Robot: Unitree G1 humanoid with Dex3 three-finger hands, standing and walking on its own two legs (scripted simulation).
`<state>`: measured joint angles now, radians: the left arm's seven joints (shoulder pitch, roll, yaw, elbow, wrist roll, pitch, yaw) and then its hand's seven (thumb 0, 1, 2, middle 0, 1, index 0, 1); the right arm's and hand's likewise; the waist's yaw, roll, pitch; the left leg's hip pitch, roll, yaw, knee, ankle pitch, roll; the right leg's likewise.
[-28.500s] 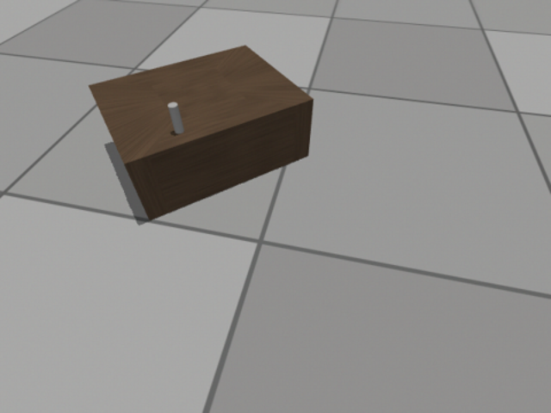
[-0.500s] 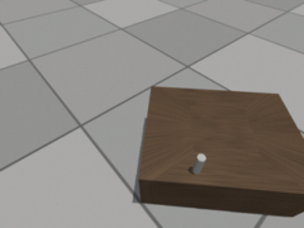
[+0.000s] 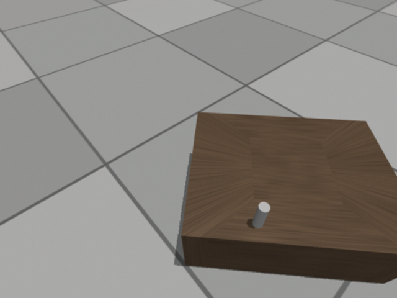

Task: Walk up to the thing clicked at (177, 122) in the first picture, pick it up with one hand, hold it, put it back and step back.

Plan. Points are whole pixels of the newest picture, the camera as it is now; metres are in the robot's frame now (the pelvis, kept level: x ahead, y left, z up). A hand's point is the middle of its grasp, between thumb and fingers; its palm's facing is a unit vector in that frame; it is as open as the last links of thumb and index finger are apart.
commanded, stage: stand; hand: right
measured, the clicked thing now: (260, 215) +0.47 -0.21 -0.35
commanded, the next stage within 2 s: step back in 0.76 s
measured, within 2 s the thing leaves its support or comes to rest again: neither
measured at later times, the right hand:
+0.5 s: hand out of the picture +0.06 -0.25 -0.16, palm faces -0.02 +0.94 -0.33, open 7.4 cm
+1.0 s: hand out of the picture +0.06 -0.26 -0.17, palm faces -0.01 +0.92 -0.39, open 7.4 cm
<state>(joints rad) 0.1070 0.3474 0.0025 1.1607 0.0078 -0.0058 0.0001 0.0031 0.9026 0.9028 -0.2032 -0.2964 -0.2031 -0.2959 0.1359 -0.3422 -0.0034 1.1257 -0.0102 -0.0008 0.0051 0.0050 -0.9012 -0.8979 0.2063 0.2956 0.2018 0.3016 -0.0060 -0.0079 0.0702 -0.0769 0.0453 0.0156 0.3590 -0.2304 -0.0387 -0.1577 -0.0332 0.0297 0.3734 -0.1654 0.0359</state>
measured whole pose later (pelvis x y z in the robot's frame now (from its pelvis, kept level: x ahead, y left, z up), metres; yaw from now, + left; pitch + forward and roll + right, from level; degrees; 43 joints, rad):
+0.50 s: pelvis +0.00 +0.00 +0.00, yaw +0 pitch -3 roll +0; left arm 0.11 0.35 0.00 1.15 0.01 -0.01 0.00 0.00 0.90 0.90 -0.20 -0.30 -0.20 -0.30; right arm 0.13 -0.34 -0.01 1.12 -0.01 0.00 0.01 0.00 -0.90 -0.90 0.21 0.30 0.20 0.30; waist 0.00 -0.01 0.07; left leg -0.07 0.05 0.01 0.35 -0.23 -0.04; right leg -0.16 -0.03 0.03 0.37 -0.17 0.03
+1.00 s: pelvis -0.04 +0.01 -0.02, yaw +0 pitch -2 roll +0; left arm 0.04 0.38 0.05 1.00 0.01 0.04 0.01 0.00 0.90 0.90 -0.20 -0.30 -0.20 -0.30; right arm 0.06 -0.40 -0.05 1.01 0.00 0.04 0.01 0.00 -0.90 -0.90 0.21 0.30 0.20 0.30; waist 0.00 0.00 0.18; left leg -0.29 0.02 0.00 0.67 -0.36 0.02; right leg -0.33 -0.04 0.05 0.55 -0.19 0.04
